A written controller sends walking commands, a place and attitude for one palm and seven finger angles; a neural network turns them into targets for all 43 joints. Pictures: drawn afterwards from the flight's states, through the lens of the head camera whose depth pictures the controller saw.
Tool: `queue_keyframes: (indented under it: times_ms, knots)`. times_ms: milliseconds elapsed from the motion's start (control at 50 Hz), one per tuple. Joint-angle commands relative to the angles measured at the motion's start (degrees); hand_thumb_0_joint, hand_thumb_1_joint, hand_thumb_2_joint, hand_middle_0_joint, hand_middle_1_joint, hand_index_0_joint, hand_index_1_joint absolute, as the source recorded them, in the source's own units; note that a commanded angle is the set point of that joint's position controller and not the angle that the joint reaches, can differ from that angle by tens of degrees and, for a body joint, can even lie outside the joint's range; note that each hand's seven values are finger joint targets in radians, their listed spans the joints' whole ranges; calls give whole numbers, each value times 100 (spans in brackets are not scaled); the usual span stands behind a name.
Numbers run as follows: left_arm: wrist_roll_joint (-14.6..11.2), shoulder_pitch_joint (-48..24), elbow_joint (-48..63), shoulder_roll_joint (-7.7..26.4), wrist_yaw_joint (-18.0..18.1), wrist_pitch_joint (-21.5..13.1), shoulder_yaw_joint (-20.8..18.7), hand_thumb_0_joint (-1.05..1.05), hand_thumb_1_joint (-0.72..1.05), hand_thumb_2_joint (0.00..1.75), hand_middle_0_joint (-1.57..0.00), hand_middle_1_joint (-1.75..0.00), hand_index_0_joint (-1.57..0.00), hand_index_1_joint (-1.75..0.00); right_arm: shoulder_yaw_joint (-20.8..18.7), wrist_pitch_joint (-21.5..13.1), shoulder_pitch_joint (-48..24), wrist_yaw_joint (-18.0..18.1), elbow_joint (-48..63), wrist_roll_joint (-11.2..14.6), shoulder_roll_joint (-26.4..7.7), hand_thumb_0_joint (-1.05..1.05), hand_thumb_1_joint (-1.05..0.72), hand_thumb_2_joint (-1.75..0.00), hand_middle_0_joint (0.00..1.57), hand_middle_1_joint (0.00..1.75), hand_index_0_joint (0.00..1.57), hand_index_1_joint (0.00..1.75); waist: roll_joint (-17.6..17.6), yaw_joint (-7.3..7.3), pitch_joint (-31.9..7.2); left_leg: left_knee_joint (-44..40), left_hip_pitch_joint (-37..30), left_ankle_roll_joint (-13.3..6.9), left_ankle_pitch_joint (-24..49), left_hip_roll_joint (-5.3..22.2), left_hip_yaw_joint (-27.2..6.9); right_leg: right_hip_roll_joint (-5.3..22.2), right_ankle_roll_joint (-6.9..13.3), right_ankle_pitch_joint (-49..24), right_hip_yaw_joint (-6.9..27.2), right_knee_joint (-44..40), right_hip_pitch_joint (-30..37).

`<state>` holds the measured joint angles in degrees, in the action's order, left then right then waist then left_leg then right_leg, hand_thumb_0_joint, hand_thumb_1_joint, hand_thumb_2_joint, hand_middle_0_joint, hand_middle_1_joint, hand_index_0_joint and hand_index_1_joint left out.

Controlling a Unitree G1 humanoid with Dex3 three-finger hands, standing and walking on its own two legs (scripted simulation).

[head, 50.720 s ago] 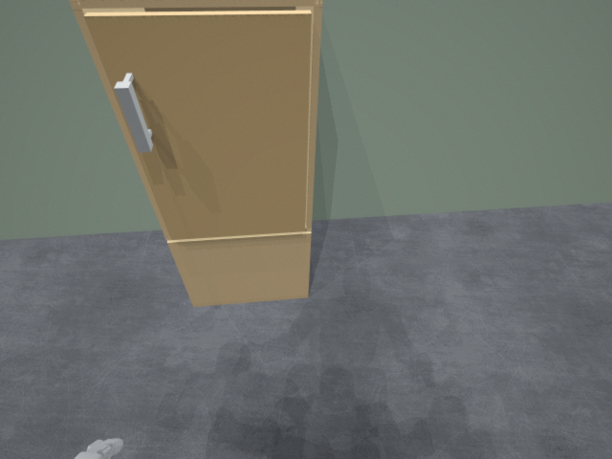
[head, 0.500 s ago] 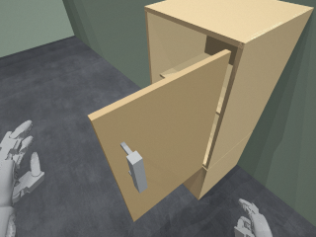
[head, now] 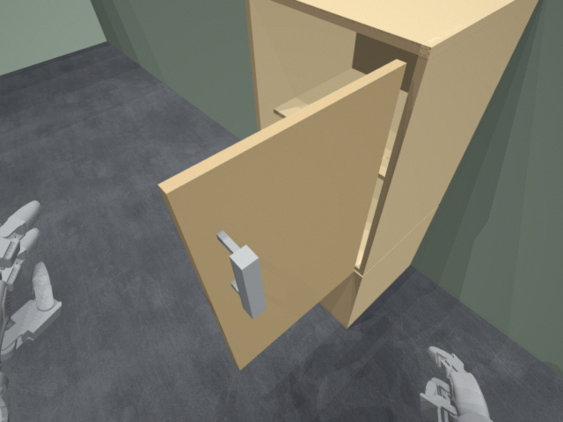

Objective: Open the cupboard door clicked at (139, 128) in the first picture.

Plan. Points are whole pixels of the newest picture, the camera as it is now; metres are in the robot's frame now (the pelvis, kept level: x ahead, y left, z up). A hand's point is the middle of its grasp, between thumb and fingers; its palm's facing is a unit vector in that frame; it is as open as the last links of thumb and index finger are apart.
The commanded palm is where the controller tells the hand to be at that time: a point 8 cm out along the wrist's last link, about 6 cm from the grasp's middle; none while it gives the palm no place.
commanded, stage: step back with the hand held close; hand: left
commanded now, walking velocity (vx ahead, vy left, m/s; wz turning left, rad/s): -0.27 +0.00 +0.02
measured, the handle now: (240, 275) +0.29 +0.09 +0.07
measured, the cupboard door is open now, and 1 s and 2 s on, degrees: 89 89 89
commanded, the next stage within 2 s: stop stepping back and stand still in 0.76 s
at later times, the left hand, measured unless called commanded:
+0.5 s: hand out of the picture +0.09 +0.32 +0.15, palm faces +0.42 -0.77 -0.48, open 7.4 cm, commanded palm +0.03 +0.36 +0.18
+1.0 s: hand out of the picture +0.01 +0.34 +0.17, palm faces +0.33 -0.83 -0.46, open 7.4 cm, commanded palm -0.06 +0.38 +0.18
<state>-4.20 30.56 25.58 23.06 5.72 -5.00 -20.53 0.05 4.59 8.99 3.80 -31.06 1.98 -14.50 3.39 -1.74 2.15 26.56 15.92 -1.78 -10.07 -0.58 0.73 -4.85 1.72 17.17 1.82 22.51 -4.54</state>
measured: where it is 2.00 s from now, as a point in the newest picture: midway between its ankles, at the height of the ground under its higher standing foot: outside the picture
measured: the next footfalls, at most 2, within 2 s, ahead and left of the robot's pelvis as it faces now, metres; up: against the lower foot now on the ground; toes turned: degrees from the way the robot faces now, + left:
left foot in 0.58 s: -0.01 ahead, +0.14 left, +0.00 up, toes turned -1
right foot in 1.04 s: -0.25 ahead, +0.01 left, +0.00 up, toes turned -6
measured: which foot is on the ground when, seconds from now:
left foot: down 0.00-0.46, up 0.48-0.56, down 0.58-1.00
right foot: down 0.00-0.60, up 0.62-1.00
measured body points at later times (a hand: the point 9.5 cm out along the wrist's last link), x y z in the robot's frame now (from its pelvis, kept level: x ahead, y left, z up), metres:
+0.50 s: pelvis -0.10 +0.06 -0.01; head -0.07 +0.06 +0.44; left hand +0.06 +0.36 +0.18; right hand +0.08 -0.17 -0.10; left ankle +0.02 +0.11 -0.73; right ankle -0.09 -0.08 -0.74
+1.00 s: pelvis -0.20 +0.09 +0.00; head -0.18 +0.12 +0.45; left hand -0.01 +0.38 +0.19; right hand -0.04 -0.14 -0.07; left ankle -0.06 +0.14 -0.74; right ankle -0.34 +0.01 -0.72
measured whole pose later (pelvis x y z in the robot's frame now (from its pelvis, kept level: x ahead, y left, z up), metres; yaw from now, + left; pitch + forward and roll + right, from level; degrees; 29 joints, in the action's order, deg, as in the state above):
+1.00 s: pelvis -0.20 +0.09 +0.00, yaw -2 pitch +4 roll -3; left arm -5.1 34.6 35.2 28.7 9.1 -7.1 -24.7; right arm 1.5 -4.6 11.3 1.9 -33.6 -0.8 -9.1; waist -1.7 1.0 -2.0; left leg 12.3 23.8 -1.0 3.6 -1.4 1.4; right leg -5.4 2.8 28.8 -4.2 27.9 -5.2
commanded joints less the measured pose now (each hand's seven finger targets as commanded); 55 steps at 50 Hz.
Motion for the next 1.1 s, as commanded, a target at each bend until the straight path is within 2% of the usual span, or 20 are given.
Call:
queue_keyframes:
  times_ms: [0,140,260,320,380,440,480,520,540,560,580,620,700,840,920,960,1000,1020,1040,1080]
  knots:
    - [-4,-35,1346,1301,181,-351,-999,0,90,90,-20,-30,-20,-30,-282,-227,-471,61,988,3,-539,0,-90,-90,20,30,20,30,-172,78,-1099,173,-1406,-231,2169,501,-297,660,-591,-2589,235,-95,-928]
    - [-55,233,1480,1353,287,-530,-1164,0,90,90,-20,-30,-20,-30,-324,-383,-410,71,1026,7,-574,0,-90,-90,20,30,20,30,65,121,-899,-130,-685,-172,753,589,-577,626,-372,-1249,358,-55,-1043]
    - [127,295,1411,1181,331,-683,-1209,0,90,90,-20,-30,-20,-30,-343,-689,-433,108,1007,-95,-723,0,-90,-90,20,30,20,30,1076,63,-439,-1865,1812,-372,-2936,1133,-1540,56,-132,339,-30,1078,251]
    - [126,207,1448,1153,333,-717,-1209,0,90,90,-20,-30,-20,-30,-373,-800,-284,76,939,-104,-643,0,-90,-90,20,30,20,30,668,47,-619,-1825,1944,-298,-2856,1100,-1421,44,-29,483,-145,1195,386]
    - [39,258,1581,1090,352,-721,-1033,0,90,90,-20,-30,-20,-30,-339,-873,-240,19,855,-105,-528,0,-90,-90,20,30,20,30,-80,133,-674,-849,768,6,-1954,584,-863,493,135,1044,346,-57,-837]
    - [24,-45,1565,1067,425,-781,-889,0,90,90,-20,-30,-20,-30,-448,-890,-39,-31,556,-95,-559,0,-90,-90,20,30,20,30,-1382,270,-715,1943,-900,250,-881,-48,-354,1809,750,1505,1603,-1233,-2930]
    - [107,-318,1733,1059,481,-785,-815,0,90,90,-20,-30,-20,-30,-431,-894,-32,-11,478,-137,-542,0,-90,-90,20,30,20,30,-1223,336,-606,2537,-668,208,-1058,29,-542,2074,857,560,1419,-903,-2877]
    - [150,-595,1765,1194,496,-757,-916,0,90,90,-20,-30,-20,-30,-287,-937,-165,62,506,-175,-490,0,-90,-90,20,30,20,30,-704,376,-230,705,-323,120,-770,237,-627,1583,415,-484,879,-106,-2283]
    - [143,-692,1802,1254,501,-767,-979,0,90,90,-20,-30,-20,-30,-241,-960,-290,137,530,-154,-571,0,-90,-90,20,30,20,30,86,299,-105,-425,-83,20,-108,429,-900,886,39,-436,407,593,-2047]
    - [182,-910,1984,1424,514,-802,-1114,0,90,90,-20,-30,-20,-30,-290,-1020,-524,200,563,-176,-745,0,-90,-90,20,30,20,30,1175,192,-67,-946,220,-157,486,1082,-1609,360,-196,17,-14,1398,-1823]
    - [172,-990,2044,1315,530,-855,-1087,0,90,90,-20,-30,-20,-30,-248,-1119,-312,195,520,-242,-557,0,-90,-90,20,30,20,30,1471,142,-434,-1052,268,-414,1558,1556,-2147,166,-184,823,-7,2183,-1498]
    - [141,-591,1895,1276,485,-950,-1156,0,90,90,-20,-30,-20,-30,-304,-1268,-102,83,411,-355,-478,0,-90,-90,20,30,20,30,1282,132,-1079,-1238,50,-538,1243,1804,-2321,98,-156,1513,297,3312,-1401]
    - [74,-58,2162,1023,415,-869,-979,0,90,90,-20,-30,-20,-30,-399,-1272,-87,-105,404,-252,-503,0,-90,-90,20,30,20,30,328,163,-1357,-1000,-649,-594,1566,1604,-1607,54,-258,1039,190,3571,-1792]
    - [-34,169,2020,1160,472,-600,-1073,0,90,90,-20,-30,-20,-30,-265,-1179,-303,-125,406,-302,-406,0,-90,-90,20,30,20,30,987,190,-1068,-2357,54,-168,-1587,1289,-1291,-185,-154,1282,-494,2524,-968]
    - [-93,464,2168,1298,455,-579,-1161,0,90,90,-20,-30,-20,-30,-239,-1202,-153,-137,456,-281,-329,0,-90,-90,20,30,20,30,1482,97,-1451,-2429,-348,687,-1735,626,-625,-483,112,1460,-1013,560,-31]
    - [-96,751,2265,1577,419,-575,-1353,0,90,90,-20,-30,-20,-30,-192,-1133,-93,-138,469,-264,-296,0,-90,-90,20,30,20,30,1153,92,-1497,-1484,-447,854,-1035,151,14,-116,250,810,-832,-855,281]
    - [-122,662,2333,1609,377,-645,-1364,0,90,90,-20,-30,-20,-30,-176,-982,-39,-142,359,-252,-314,0,-90,-90,20,30,20,30,-510,144,-1058,1047,-1203,326,-404,-47,7,1323,378,-131,358,-1637,-1582]
    - [-144,548,2369,1720,399,-644,-1460,0,90,90,-20,-30,-20,-30,-161,-946,-136,-130,361,-265,-348,0,-90,-90,20,30,20,30,-879,135,-943,2069,-672,273,-613,-76,-48,2010,588,-405,822,-1628,-1778]
    - [-155,288,2326,1834,435,-629,-1593,0,90,90,-20,-30,-20,-30,-144,-974,-224,-118,424,-265,-410,0,-90,-90,20,30,20,30,-756,141,-853,2641,85,281,-721,25,-203,2287,796,-906,890,-1346,-1545]
    - [-116,-19,1591,1177,323,-490,-1084,0,90,90,-20,-30,-20,-30,-336,-1078,-67,-102,277,-71,-537,0,-90,-90,20,30,20,30,-1395,300,-454,2627,696,252,-361,122,-452,1858,688,-796,674,-926,-1161]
